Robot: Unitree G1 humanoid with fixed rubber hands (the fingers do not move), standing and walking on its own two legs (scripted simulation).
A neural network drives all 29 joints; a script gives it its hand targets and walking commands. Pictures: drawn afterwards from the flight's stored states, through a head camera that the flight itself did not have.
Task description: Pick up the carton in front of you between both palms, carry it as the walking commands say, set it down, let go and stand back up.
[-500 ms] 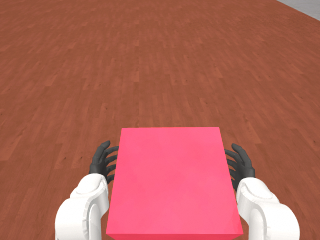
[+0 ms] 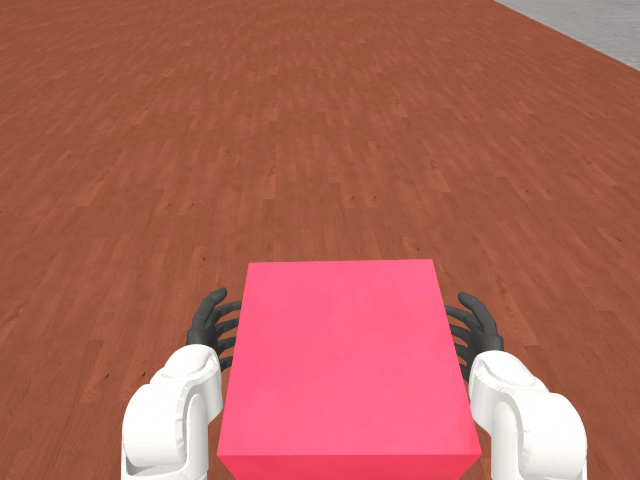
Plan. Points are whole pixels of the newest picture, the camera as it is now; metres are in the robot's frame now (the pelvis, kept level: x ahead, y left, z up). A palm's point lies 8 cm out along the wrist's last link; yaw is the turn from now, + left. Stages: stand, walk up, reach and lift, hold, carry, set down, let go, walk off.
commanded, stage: carry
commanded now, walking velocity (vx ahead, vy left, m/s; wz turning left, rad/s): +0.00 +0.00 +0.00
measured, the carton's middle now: (342, 391) +0.23 +0.00 +0.03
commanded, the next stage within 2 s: hold in 1.30 s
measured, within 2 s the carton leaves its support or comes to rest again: neither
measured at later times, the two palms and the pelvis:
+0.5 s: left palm (205, 342) +0.27 +0.16 +0.08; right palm (460, 352) +0.26 -0.14 +0.08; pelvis +0.02 +0.02 +0.00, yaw -1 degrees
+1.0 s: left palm (214, 357) +0.27 +0.16 +0.03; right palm (448, 368) +0.27 -0.14 +0.03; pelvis -0.01 +0.02 +0.00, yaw -1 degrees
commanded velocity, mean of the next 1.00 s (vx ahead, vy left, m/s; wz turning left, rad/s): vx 0.00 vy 0.00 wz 0.00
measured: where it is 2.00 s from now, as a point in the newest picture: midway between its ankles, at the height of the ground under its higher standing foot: outside the picture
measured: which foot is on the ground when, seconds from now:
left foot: down 0.00-1.00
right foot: down 0.00-1.00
